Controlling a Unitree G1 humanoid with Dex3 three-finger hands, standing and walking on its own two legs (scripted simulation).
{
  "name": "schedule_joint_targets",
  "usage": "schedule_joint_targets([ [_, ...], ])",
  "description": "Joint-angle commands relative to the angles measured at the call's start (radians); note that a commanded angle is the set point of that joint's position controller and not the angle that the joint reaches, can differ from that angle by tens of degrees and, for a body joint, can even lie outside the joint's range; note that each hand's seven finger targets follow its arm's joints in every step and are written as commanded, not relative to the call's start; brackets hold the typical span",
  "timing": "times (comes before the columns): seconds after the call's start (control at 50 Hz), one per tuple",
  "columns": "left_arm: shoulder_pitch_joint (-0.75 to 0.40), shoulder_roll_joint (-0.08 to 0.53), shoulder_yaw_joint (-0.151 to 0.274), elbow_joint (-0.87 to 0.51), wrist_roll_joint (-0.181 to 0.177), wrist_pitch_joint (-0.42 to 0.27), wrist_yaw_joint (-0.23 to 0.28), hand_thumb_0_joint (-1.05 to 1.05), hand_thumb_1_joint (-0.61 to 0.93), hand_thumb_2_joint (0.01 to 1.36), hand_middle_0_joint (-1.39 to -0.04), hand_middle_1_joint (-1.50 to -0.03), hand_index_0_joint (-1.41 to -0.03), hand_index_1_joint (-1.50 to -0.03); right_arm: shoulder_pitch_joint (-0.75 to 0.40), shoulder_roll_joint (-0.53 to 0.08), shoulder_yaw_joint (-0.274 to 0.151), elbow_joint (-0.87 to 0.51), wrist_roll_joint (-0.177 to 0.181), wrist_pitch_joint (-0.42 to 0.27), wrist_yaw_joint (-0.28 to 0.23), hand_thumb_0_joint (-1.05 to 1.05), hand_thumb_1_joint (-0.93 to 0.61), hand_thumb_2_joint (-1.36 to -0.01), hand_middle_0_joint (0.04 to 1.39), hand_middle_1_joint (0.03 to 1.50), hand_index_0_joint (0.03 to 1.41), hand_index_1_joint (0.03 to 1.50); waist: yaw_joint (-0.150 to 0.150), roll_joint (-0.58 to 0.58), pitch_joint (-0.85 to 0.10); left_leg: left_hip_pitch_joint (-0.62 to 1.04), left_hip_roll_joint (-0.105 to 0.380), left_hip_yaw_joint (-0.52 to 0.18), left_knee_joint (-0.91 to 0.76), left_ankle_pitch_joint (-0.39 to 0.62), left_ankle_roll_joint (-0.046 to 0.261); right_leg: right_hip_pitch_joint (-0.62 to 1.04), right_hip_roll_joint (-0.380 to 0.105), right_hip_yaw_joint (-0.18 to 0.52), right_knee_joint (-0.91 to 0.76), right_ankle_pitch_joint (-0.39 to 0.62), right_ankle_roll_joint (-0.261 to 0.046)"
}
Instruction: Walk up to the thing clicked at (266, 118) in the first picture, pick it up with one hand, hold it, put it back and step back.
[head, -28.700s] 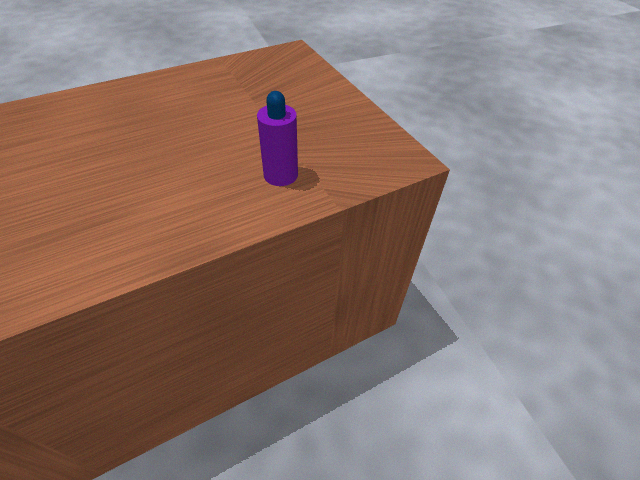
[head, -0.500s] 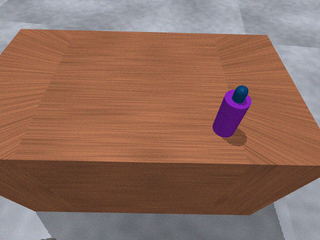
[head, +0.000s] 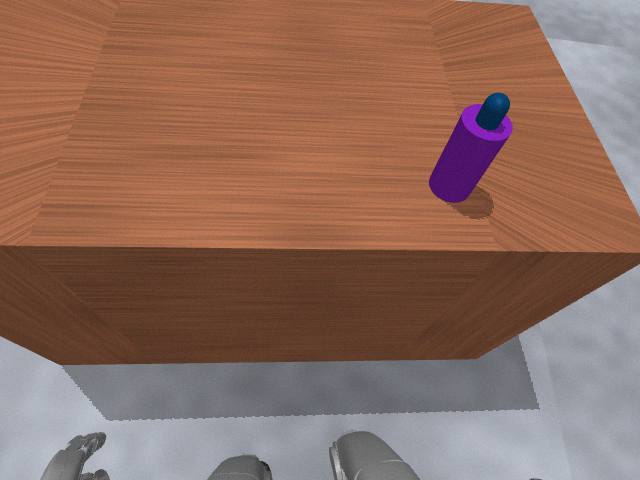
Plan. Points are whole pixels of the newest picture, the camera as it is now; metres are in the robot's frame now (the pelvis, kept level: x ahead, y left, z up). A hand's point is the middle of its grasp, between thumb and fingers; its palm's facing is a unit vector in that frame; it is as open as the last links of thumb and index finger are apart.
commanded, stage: step back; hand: right
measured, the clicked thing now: (472, 146) +0.57 -0.23 +0.03
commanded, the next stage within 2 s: none
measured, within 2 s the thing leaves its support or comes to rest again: neither
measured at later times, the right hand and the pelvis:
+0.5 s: hand out of the picture -0.02 -0.29 -0.16, palm faces -0.08 +0.91 -0.41, open 7.4 cm; pelvis -0.12 -0.01 -0.01, yaw +1 degrees
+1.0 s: hand out of the picture -0.15 -0.31 -0.15, palm faces +0.02 +0.91 -0.41, open 7.4 cm; pelvis -0.28 -0.03 -0.02, yaw -4 degrees
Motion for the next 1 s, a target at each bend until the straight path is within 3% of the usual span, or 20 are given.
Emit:
schedule_joint_targets([
  [0.0, 0.008, 0.163, 0.053, -0.106, 0.006, -0.037, 0.011, 0.0, 0.9, 0.9, -0.2, -0.3, -0.2, -0.3, 0.042, -0.273, -0.079, -0.086, 0.009, -0.027, -0.028, 0.0, -0.9, -0.9, 0.2, 0.3, 0.2, 0.3, -0.029, 0.165, -0.271, 0.359, 0.266, -0.248, -0.068, 0.642, 0.215, -0.065, -0.051, -0.002, -0.182, -0.013, 0.023],
  [0.1, 0.141, 0.142, 0.061, -0.054, 0.013, -0.044, 0.001, 0.0, 0.9, 0.9, -0.2, -0.3, -0.2, -0.3, -0.046, -0.299, -0.076, -0.123, 0.014, -0.009, -0.016, 0.0, -0.9, -0.9, 0.2, 0.3, 0.2, 0.3, 0.028, 0.212, -0.29, 0.163, 0.251, -0.209, -0.032, 0.4, 0.167, 0.205, -0.092, -0.126, -0.574, 0.154, -0.01],
  [0.14, 0.179, 0.174, 0.07, -0.041, 0.028, -0.057, 0.004, 0.0, 0.9, 0.9, -0.2, -0.3, -0.2, -0.3, -0.051, -0.268, -0.062, -0.125, 0.028, -0.003, -0.011, 0.0, -0.9, -0.9, 0.2, 0.3, 0.2, 0.3, 0.048, 0.138, -0.298, 0.013, 0.188, -0.161, 0.044, 0.248, 0.083, 0.352, -0.135, -0.069, -0.738, 0.365, -0.045],
  [0.16, 0.154, 0.247, 0.09, -0.061, 0.039, -0.065, 0.004, 0.0, 0.9, 0.9, -0.2, -0.3, -0.2, -0.3, -0.035, -0.227, -0.049, -0.134, 0.034, -0.003, -0.008, 0.0, -0.9, -0.9, 0.2, 0.3, 0.2, 0.3, 0.029, -0.054, -0.279, -0.158, 0.06, -0.109, 0.175, 0.05, 0.018, 0.398, -0.298, 0.183, -0.76, 0.449, -0.105],
  [0.18, 0.107, 0.327, 0.102, -0.08, 0.022, -0.059, 0.0, 0.0, 0.9, 0.9, -0.2, -0.3, -0.2, -0.3, -0.103, -0.214, -0.053, -0.138, 0.039, 0.003, -0.02, 0.0, -0.9, -0.9, 0.2, 0.3, 0.2, 0.3, 0.077, -0.236, -0.212, -0.163, -0.097, -0.065, 0.414, -0.347, -0.023, 0.201, -0.494, 0.38, -0.838, 0.557, -0.292],
  [0.2, 0.078, 0.315, 0.098, -0.113, 0.034, -0.067, 0.0, 0.0, 0.9, 0.9, -0.2, -0.3, -0.2, -0.3, -0.091, -0.245, -0.065, -0.123, 0.033, 0.007, -0.024, 0.0, -0.9, -0.9, 0.2, 0.3, 0.2, 0.3, 0.066, -0.175, -0.162, -0.138, -0.075, -0.169, 0.583, -0.385, -0.029, 0.114, -0.532, 0.429, -0.835, 0.613, -0.335],
  [0.26, -0.02, 0.213, 0.075, -0.138, 0.018, -0.061, 0.011, 0.0, 0.9, 0.9, -0.2, -0.3, -0.2, -0.3, 0.008, -0.235, -0.049, -0.08, 0.052, -0.002, -0.026, 0.0, -0.9, -0.9, 0.2, 0.3, 0.2, 0.3, -0.007, -0.071, -0.187, -0.193, -0.117, -0.18, 0.616, -0.245, -0.039, 0.231, -0.337, 0.09, -0.702, 0.778, -0.214],
  [0.4, 0.096, 0.202, 0.073, -0.156, 0.023, -0.05, 0.022, 0.0, 0.9, 0.9, -0.2, -0.3, -0.2, -0.3, -0.016, -0.227, -0.042, -0.11, 0.027, -0.019, -0.026, 0.0, -0.9, -0.9, 0.2, 0.3, 0.2, 0.3, 0.085, -0.133, -0.252, -0.187, -0.061, -0.095, 0.319, -0.275, -0.063, 0.431, -0.381, 0.105, -0.637, 0.843, -0.251],
  [0.46, 0.055, 0.226, 0.073, -0.179, 0.015, -0.04, 0.017, 0.0, 0.9, 0.9, -0.2, -0.3, -0.2, -0.3, 0.049, -0.226, -0.052, -0.093, 0.018, -0.02, -0.016, 0.0, -0.9, -0.9, 0.2, 0.3, 0.2, 0.3, 0.043, -0.174, -0.282, -0.055, -0.033, -0.039, 0.097, -0.198, -0.037, 0.364, -0.369, 0.106, -0.612, 0.756, -0.219],
  [0.5, 0.0, 0.221, 0.063, -0.197, 0.006, -0.028, 0.009, 0.0, 0.9, 0.9, -0.2, -0.3, -0.2, -0.3, 0.123, -0.234, -0.065, -0.061, 0.009, -0.028, -0.011, 0.0, -0.9, -0.9, 0.2, 0.3, 0.2, 0.3, -0.009, -0.102, -0.299, 0.106, -0.031, -0.009, -0.133, 0.041, -0.016, 0.25, -0.331, 0.056, -0.542, 0.607, -0.15],
  [0.52, 0.032, 0.179, 0.049, -0.194, 0.005, -0.022, 0.007, 0.0, 0.9, 0.9, -0.2, -0.3, -0.2, -0.3, 0.099, -0.267, -0.077, -0.073, -0.007, -0.032, -0.009, 0.0, -0.9, -0.9, 0.2, 0.3, 0.2, 0.3, 0.002, 0.024, -0.279, 0.161, 0.072, -0.172, -0.199, 0.092, 0.019, 0.116, -0.255, 0.021, -0.462, 0.42, -0.096],
  [0.54, 0.015, 0.148, 0.044, -0.206, 0.0, -0.026, 0.009, 0.0, 0.9, 0.9, -0.2, -0.3, -0.2, -0.3, 0.042, -0.383, -0.097, -0.095, -0.008, -0.03, 0.0, 0.0, -0.9, -0.9, 0.2, 0.3, 0.2, 0.3, -0.002, 0.308, -0.256, 0.158, 0.322, -0.5, -0.281, 0.201, 0.152, -0.051, -0.048, -0.106, -0.28, 0.041, -0.035],
  [0.56, -0.039, 0.198, 0.073, -0.194, 0.014, -0.025, 0.025, 0.0, 0.9, 0.9, -0.2, -0.3, -0.2, -0.3, 0.026, -0.429, -0.109, -0.113, -0.008, -0.03, 0.003, 0.0, -0.9, -0.9, 0.2, 0.3, 0.2, 0.3, -0.047, 0.284, -0.238, -0.007, 0.429, -0.608, -0.3, 0.253, 0.277, 0.019, -0.027, 0.005, -0.047, -0.162, -0.021],
  [0.62, 0.068, 0.178, 0.073, -0.126, -0.005, -0.02, 0.022, 0.0, 0.9, 0.9, -0.2, -0.3, -0.2, -0.3, -0.101, -0.289, -0.07, -0.124, -0.01, -0.037, -0.013, 0.0, -0.9, -0.9, 0.2, 0.3, 0.2, 0.3, 0.058, 0.121, -0.192, 0.049, 0.261, -0.298, -0.205, 0.387, 0.174, -0.05, -0.007, 0.082, 0.13, -0.02, -0.032],
  [0.76, 0.101, 0.163, 0.07, -0.129, 0.014, -0.029, 0.007, 0.0, 0.9, 0.9, -0.2, -0.3, -0.2, -0.3, -0.006, -0.262, -0.078, -0.126, 0.009, -0.035, -0.021, 0.0, -0.9, -0.9, 0.2, 0.3, 0.2, 0.3, -0.004, 0.19, -0.249, 0.29, 0.266, -0.233, -0.137, 0.464, 0.214, -0.066, -0.045, 0.017, -0.062, 0.0, 0.042],
  [0.86, 0.161, 0.157, 0.063, -0.09, 0.009, -0.032, -0.005, 0.0, 0.9, 0.9, -0.2, -0.3, -0.2, -0.3, -0.037, -0.304, -0.085, -0.152, 0.0, -0.015, -0.011, 0.0, -0.9, -0.9, 0.2, 0.3, 0.2, 0.3, 0.004, 0.262, -0.28, 0.158, 0.253, -0.202, -0.141, 0.286, 0.18, 0.144, -0.092, -0.111, -0.385, 0.029, 0.017],
  [0.92, 0.3, 0.153, 0.067, -0.021, 0.012, -0.039, -0.01, 0.0, 0.9, 0.9, -0.2, -0.3, -0.2, -0.3, -0.085, -0.324, -0.087, -0.163, 0.009, 0.004, -0.004, 0.0, -0.9, -0.9, 0.2, 0.3, 0.2, 0.3, 0.07, 0.252, -0.329, 0.076, 0.228, -0.178, -0.083, 0.19, 0.127, 0.313, -0.101, -0.176, -0.7, 0.198, -0.03],
  [0.94, 0.298, 0.176, 0.073, -0.018, 0.026, -0.042, -0.008, 0.0, 0.9, 0.9, -0.2, -0.3, -0.2, -0.3, -0.093, -0.293, -0.076, -0.167, 0.015, 0.007, -0.003, 0.0, -0.9, -0.9, 0.2, 0.3, 0.2, 0.3, 0.073, 0.197, -0.296, -0.019, 0.186, -0.171, -0.043, 0.092, 0.077, 0.335, -0.132, -0.115, -0.745, 0.219, -0.047],
  [0.96, 0.264, 0.259, 0.099, -0.037, 0.042, -0.046, -0.009, 0.0, 0.9, 0.9, -0.2, -0.3, -0.2, -0.3, -0.082, -0.229, -0.061, -0.181, 0.027, 0.005, -0.001, 0.0, -0.9, -0.9, 0.2, 0.3, 0.2, 0.3, 0.058, -0.02, -0.233, -0.216, 0.034, -0.131, 0.11, -0.086, 0.004, 0.329, -0.302, 0.175, -0.79, 0.16, -0.106],
  [0.98, 0.17, 0.371, 0.118, -0.081, 0.039, -0.039, -0.009, 0.0, 0.9, 0.9, -0.2, -0.3, -0.2, -0.3, -0.132, -0.219, -0.063, -0.185, 0.03, 0.005, -0.019, 0.0, -0.9, -0.9, 0.2, 0.3, 0.2, 0.3, 0.105, -0.276, -0.167, -0.216, -0.101, -0.07, 0.376, -0.323, -0.04, 0.082, -0.51, 0.396, -0.91, 0.124, -0.269],
])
